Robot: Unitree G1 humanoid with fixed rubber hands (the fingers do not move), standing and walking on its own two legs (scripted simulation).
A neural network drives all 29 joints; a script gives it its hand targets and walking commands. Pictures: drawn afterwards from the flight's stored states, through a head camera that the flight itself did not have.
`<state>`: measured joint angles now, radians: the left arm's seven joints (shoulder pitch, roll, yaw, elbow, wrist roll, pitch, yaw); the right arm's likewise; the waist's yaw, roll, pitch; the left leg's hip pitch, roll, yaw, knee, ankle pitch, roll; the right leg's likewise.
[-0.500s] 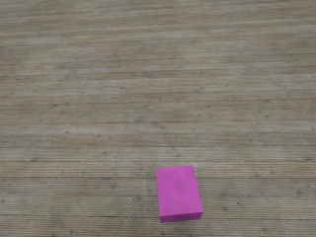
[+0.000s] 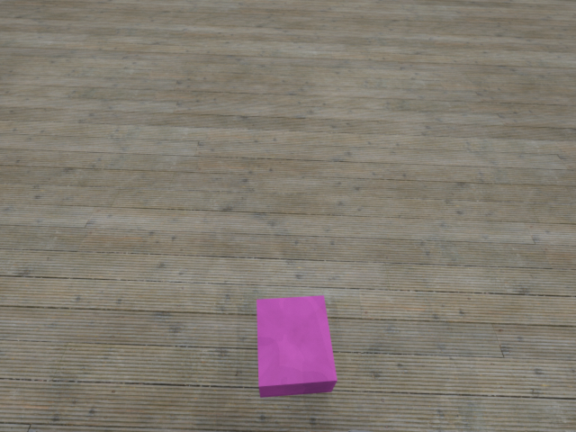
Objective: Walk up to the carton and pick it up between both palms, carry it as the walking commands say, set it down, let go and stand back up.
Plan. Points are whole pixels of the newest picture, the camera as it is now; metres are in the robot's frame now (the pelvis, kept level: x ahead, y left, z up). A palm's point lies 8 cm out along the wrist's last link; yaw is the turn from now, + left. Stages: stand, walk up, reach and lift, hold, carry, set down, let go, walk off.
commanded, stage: walk up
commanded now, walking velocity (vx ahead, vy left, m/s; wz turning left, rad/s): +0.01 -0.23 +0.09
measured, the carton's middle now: (293, 344) +0.48 -0.02 -0.70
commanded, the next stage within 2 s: stand in 1.76 s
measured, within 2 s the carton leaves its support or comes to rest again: neither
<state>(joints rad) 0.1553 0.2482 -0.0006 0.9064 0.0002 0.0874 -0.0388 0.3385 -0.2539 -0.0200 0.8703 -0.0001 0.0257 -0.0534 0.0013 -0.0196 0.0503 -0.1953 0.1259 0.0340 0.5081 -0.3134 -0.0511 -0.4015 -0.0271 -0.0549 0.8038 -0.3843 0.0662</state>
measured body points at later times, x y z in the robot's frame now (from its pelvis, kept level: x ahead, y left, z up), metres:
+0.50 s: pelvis +0.01 -0.11 -0.01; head +0.05 -0.11 +0.44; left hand +0.05 +0.15 -0.15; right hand +0.13 -0.36 -0.14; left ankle -0.04 +0.00 -0.74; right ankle +0.02 -0.18 -0.74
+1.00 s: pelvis +0.00 -0.12 +0.00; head +0.02 -0.12 +0.44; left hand +0.05 +0.13 -0.15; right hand +0.09 -0.38 -0.14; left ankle -0.04 +0.00 -0.74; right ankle +0.02 -0.18 -0.74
